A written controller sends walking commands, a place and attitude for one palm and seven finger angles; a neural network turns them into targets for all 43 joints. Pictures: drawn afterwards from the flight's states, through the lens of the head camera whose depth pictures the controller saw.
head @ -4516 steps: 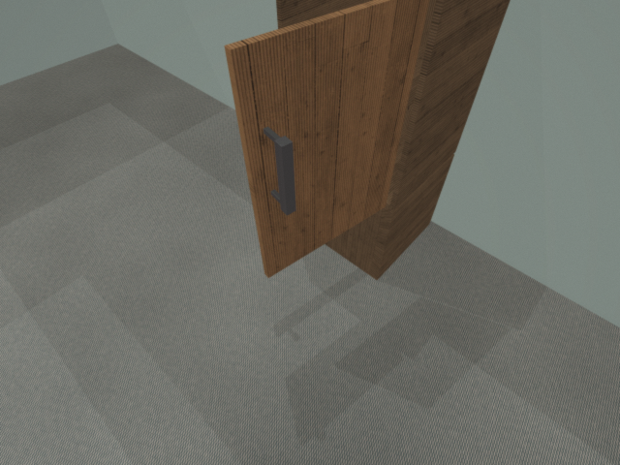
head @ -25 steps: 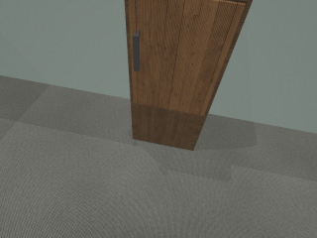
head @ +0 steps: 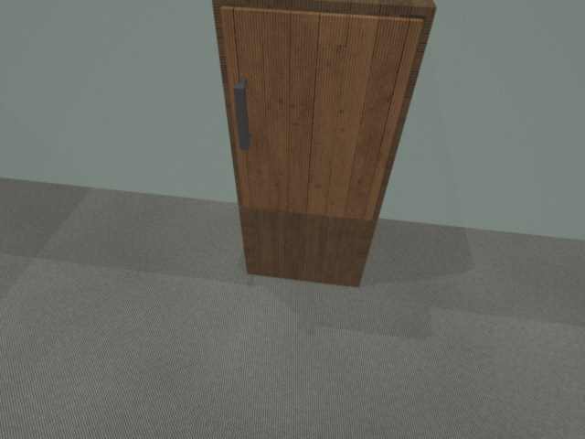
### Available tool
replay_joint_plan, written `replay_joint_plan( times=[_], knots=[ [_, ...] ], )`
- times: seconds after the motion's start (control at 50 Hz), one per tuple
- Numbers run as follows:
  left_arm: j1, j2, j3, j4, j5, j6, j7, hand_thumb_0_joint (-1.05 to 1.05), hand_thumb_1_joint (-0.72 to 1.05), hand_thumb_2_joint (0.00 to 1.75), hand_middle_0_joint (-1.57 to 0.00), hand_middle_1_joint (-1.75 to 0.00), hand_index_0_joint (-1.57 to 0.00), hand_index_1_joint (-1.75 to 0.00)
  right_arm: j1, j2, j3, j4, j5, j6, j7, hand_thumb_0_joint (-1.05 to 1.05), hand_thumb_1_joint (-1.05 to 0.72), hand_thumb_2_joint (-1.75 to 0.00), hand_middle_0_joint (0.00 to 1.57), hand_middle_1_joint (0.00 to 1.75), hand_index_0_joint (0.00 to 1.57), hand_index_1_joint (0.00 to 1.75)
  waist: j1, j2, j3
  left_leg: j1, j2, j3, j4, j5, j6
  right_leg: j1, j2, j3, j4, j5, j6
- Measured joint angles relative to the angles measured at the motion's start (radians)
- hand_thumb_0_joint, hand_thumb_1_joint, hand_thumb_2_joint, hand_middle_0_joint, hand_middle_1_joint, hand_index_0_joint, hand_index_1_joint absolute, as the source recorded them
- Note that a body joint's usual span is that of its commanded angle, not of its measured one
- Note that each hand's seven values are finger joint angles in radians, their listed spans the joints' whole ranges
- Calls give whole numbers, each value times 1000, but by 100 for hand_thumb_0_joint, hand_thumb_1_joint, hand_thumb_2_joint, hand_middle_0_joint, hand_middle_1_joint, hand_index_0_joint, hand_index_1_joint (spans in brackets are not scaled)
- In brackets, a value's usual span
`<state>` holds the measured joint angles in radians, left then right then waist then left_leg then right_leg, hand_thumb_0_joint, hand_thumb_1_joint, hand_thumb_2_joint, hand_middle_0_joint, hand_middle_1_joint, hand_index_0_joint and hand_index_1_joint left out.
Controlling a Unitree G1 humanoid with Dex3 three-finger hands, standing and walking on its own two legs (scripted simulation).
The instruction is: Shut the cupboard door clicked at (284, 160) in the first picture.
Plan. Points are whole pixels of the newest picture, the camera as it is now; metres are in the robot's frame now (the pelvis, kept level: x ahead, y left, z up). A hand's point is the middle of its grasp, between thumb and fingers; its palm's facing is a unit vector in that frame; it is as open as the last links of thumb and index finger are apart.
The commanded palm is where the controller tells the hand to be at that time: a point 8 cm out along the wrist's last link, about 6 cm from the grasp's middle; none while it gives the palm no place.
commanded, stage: let the arm hang, fingers relaxed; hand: left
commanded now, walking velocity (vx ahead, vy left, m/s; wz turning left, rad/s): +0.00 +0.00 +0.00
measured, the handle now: (244, 114) +0.85 +0.16 +0.01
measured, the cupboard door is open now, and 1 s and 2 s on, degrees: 0 0 0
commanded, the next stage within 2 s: look to check the result in 0.14 s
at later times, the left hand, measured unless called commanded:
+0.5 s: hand out of the picture -0.05 +0.16 -0.18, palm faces +0.04 -0.98 -0.18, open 7.4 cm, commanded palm none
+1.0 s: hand out of the picture -0.01 +0.14 -0.18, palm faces +0.03 -0.99 -0.17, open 7.4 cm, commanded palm none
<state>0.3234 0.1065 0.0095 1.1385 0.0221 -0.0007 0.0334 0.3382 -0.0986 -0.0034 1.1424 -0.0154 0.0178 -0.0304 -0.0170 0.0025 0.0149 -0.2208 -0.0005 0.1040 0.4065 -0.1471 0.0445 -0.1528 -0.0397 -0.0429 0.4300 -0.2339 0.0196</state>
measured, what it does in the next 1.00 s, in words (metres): stands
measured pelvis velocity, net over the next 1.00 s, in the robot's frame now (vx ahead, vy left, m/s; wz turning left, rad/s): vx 0.01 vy -0.02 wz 0.00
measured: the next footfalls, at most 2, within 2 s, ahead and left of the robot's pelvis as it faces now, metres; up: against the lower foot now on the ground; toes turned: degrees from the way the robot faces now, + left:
none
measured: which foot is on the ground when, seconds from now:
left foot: down 0.00-1.00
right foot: down 0.00-1.00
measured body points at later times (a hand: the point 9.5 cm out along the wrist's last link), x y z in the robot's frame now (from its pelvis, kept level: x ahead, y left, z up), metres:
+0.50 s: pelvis +0.00 -0.01 +0.00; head +0.00 -0.01 +0.45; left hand -0.05 +0.21 -0.16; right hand -0.02 -0.22 -0.16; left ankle +0.05 +0.09 -0.74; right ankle +0.00 -0.13 -0.74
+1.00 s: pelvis +0.01 -0.02 +0.00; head +0.02 -0.02 +0.45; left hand -0.01 +0.19 -0.16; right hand -0.01 -0.22 -0.16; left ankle +0.05 +0.09 -0.74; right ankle +0.00 -0.13 -0.74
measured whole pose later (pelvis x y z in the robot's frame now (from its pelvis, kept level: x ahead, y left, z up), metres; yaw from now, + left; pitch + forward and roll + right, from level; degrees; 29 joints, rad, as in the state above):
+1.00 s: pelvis +0.01 -0.02 +0.00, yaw +0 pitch -2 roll +0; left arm 0.31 0.12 0.01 1.14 0.02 -0.01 0.03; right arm 0.30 -0.11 0.00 1.14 -0.01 0.01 -0.03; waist -0.02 0.00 0.04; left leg -0.22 0.02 0.09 0.40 -0.15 0.02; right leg -0.15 -0.02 -0.05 0.42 -0.24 0.00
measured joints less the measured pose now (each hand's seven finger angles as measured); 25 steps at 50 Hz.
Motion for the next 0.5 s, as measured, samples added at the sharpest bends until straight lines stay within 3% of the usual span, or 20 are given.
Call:
replay_joint_plan(
  times=[0.5],
  knots=[
    [41,18,8,18,3,2,2,0,91,90,-20,-29,-19,-30,-26,-23,-9,-20,2,2,-1,0,-91,-90,20,30,20,30,8,9,20,-18,11,-4,2,7,-9,-19,11,-3,4,5,-10]
  ],
)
